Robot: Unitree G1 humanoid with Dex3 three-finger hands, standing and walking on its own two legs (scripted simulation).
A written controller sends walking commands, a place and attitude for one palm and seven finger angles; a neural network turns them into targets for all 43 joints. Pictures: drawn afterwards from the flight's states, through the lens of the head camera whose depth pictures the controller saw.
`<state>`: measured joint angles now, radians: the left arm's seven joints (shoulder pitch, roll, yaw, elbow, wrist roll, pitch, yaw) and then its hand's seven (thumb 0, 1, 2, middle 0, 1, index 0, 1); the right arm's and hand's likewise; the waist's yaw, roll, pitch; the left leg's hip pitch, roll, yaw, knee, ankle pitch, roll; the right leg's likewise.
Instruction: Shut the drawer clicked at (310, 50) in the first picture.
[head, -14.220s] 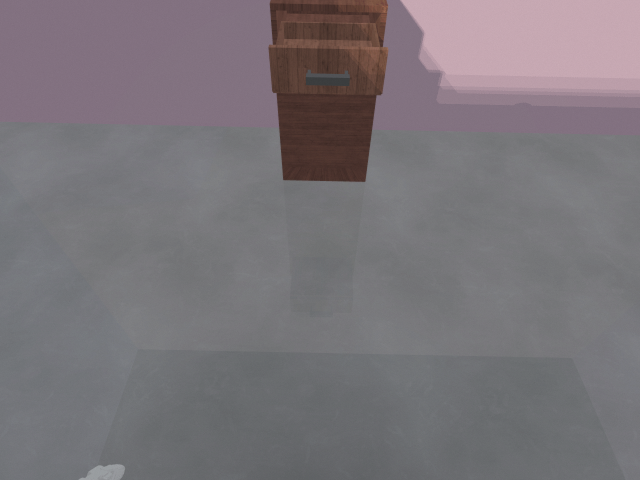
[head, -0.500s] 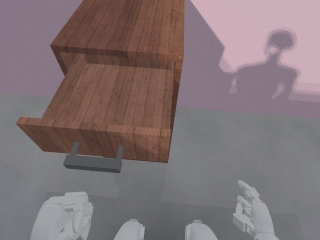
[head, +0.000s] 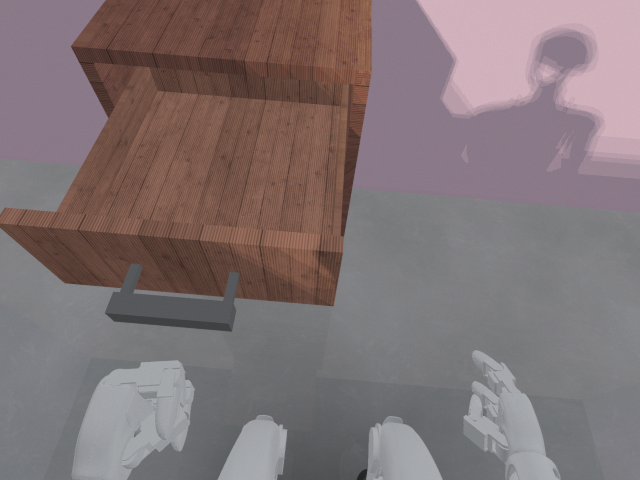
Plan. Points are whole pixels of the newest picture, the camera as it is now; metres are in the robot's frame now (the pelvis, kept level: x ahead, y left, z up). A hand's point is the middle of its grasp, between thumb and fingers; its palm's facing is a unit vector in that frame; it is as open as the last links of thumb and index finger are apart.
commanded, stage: bring the fist close to the handle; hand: left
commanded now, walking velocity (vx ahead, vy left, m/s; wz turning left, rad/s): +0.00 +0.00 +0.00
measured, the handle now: (178, 293) +0.31 +0.19 +0.05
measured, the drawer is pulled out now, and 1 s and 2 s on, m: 0.27 0.27 0.16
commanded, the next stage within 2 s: push the drawer shut in 0.32 s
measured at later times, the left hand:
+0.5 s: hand (189, 414) +0.19 +0.15 +0.05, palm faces -0.03 -1.00 -0.05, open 3.3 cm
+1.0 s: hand (203, 369) +0.23 +0.14 +0.05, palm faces -0.04 -1.00 -0.07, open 3.2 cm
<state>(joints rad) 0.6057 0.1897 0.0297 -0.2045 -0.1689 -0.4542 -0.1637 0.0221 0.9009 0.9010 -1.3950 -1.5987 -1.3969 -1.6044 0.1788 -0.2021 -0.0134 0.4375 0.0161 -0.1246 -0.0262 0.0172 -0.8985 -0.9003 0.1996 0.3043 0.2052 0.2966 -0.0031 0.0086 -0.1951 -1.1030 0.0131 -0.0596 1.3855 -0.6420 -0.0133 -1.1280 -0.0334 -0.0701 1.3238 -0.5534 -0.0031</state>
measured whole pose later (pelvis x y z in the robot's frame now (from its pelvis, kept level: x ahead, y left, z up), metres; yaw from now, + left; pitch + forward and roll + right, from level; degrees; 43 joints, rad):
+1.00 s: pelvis +0.01 -0.01 +0.01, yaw +0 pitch +21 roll -2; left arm 0.45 0.21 0.03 -0.13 -0.15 -0.42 -0.10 0.02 0.87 0.91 -1.39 -1.60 -1.40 -1.60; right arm 0.22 -0.23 0.00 0.44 0.01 -0.09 -0.02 0.02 -0.90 -0.90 0.20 0.30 0.21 0.30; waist -0.03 0.02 -0.19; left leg -1.08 0.02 -0.06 1.34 -0.63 -0.02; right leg -1.11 -0.03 -0.07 1.29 -0.55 -0.01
